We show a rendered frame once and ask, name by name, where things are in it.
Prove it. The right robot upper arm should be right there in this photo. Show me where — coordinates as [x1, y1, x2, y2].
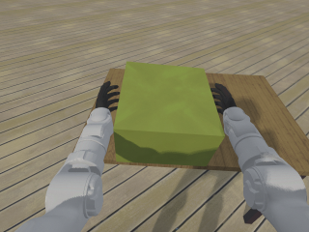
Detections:
[242, 164, 309, 232]

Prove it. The robot left hand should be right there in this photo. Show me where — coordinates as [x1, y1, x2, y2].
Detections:
[95, 81, 120, 112]

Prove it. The left robot upper arm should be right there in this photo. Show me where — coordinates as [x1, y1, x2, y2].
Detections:
[15, 172, 103, 232]

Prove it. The carton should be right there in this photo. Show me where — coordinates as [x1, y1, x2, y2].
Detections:
[113, 61, 225, 166]

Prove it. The robot right hand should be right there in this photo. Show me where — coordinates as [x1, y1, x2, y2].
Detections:
[211, 83, 237, 115]

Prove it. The left robot forearm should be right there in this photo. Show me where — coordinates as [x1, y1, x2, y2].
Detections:
[44, 107, 114, 210]

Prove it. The table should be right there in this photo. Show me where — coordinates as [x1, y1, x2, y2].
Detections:
[72, 68, 309, 224]

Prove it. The right robot forearm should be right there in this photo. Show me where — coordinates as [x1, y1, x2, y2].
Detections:
[223, 106, 307, 201]

